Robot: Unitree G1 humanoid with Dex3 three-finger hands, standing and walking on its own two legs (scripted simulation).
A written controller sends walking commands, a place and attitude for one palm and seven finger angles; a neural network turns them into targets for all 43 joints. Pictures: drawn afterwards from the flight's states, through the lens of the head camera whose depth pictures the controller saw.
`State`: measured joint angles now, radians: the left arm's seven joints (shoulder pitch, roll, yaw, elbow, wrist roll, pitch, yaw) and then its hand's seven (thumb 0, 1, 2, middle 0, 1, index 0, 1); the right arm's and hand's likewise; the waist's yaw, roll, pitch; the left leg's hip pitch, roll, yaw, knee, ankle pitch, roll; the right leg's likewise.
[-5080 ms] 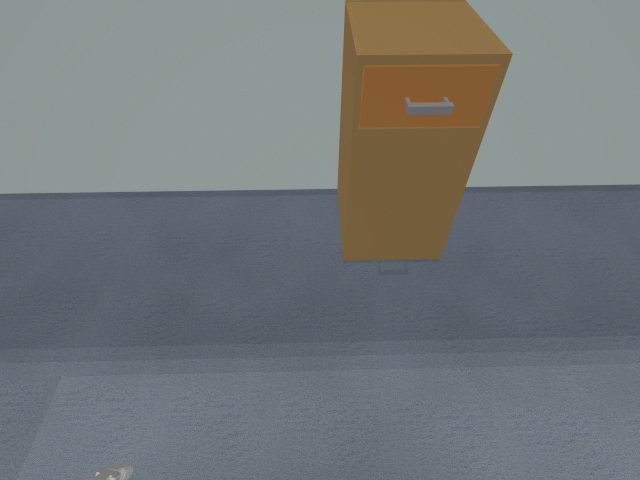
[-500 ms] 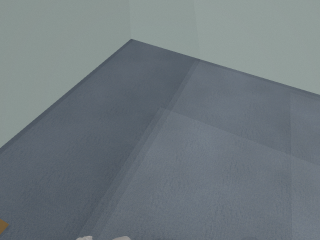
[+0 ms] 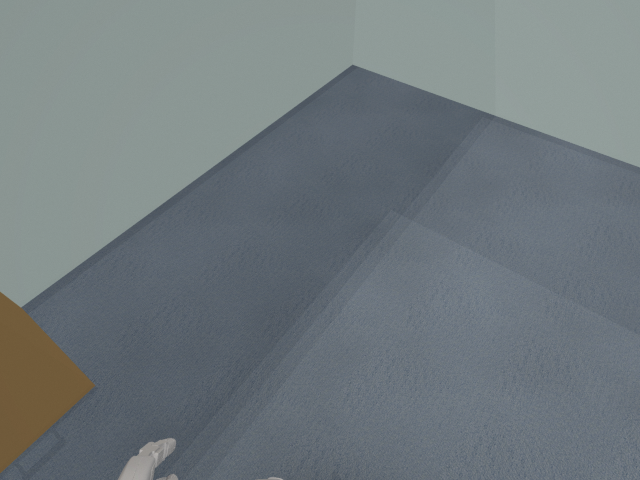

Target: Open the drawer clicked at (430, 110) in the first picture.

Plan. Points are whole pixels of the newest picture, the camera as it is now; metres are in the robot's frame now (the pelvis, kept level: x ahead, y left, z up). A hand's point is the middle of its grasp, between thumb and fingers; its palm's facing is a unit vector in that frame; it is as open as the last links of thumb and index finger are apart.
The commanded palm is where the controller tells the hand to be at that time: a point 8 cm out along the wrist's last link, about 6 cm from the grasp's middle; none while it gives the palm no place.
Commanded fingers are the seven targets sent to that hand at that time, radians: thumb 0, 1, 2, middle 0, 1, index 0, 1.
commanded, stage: turn to face it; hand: left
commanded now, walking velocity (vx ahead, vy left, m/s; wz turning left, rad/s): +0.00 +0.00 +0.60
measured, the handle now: out of the picture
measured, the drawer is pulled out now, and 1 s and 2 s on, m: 0.00 0.00 0.00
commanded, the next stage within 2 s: take the last steps up to it in 1.34 s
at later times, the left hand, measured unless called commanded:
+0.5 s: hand out of the picture -0.06 +0.23 -0.19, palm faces +0.35 -0.90 -0.24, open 7.4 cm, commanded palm none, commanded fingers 0.00 0.90 0.90 -0.20 -0.30 -0.20 -0.30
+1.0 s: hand out of the picture +0.01 +0.23 -0.13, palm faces +0.55 -0.79 -0.29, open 7.4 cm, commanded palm none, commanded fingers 0.00 0.90 0.90 -0.20 -0.30 -0.20 -0.30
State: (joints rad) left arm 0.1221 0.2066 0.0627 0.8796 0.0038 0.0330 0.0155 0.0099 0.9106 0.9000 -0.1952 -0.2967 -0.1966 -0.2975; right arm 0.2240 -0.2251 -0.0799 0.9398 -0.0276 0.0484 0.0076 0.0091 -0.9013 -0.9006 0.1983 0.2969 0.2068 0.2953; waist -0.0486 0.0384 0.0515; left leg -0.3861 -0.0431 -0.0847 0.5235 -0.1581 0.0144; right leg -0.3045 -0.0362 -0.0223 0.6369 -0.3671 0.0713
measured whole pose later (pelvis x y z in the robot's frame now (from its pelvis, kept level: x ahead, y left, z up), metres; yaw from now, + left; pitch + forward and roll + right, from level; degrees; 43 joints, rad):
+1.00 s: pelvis +0.01 -0.01 +0.00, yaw +37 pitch +0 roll +1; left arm 0.11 0.19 0.02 0.83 0.01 0.01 0.02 0.01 0.91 0.90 -0.20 -0.30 -0.20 -0.30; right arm 0.24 -0.26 -0.08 0.93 -0.02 0.07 0.01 0.01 -0.90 -0.90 0.20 0.30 0.21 0.30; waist -0.06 0.06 0.07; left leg -0.41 -0.09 -0.12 0.85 -0.45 -0.02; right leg -0.27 -0.04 -0.06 0.58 -0.32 -0.01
